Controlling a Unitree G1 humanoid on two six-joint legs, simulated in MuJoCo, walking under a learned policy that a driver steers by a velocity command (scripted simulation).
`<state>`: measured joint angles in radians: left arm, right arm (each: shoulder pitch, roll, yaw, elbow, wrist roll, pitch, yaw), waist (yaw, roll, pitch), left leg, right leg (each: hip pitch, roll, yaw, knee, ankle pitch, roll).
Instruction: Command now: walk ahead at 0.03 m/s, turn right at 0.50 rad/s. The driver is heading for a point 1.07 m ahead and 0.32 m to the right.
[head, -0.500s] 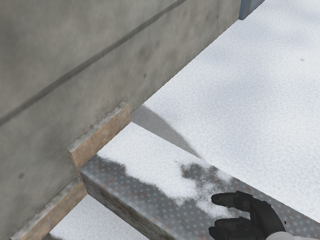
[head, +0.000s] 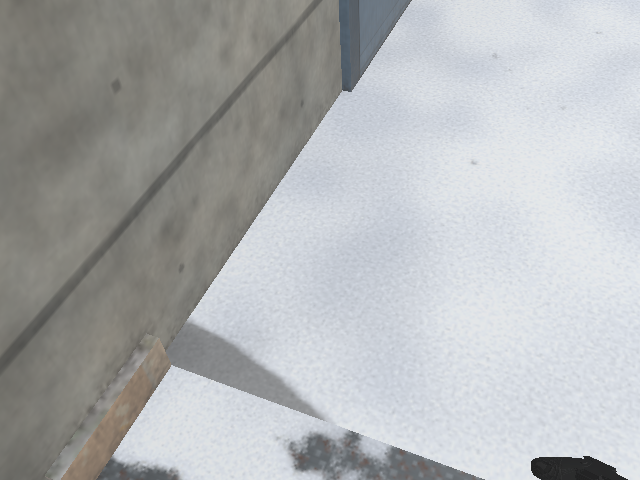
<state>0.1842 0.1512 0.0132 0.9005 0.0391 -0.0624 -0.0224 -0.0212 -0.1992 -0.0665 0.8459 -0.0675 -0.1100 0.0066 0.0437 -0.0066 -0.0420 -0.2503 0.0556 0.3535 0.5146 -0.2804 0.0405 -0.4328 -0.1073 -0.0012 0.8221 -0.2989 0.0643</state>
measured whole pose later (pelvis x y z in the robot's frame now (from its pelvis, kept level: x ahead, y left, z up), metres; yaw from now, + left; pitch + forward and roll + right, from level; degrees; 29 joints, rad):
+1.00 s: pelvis +0.01 +0.01 -0.01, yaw -30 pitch +5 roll +1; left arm 0.12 0.21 0.03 0.70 0.02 -0.06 -0.07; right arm 0.18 -0.17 0.03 0.78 0.00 -0.07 0.08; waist 0.01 -0.05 -0.05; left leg -0.31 0.05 0.23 0.62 -0.39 0.03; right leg -0.47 -0.05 -0.04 0.70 -0.24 0.03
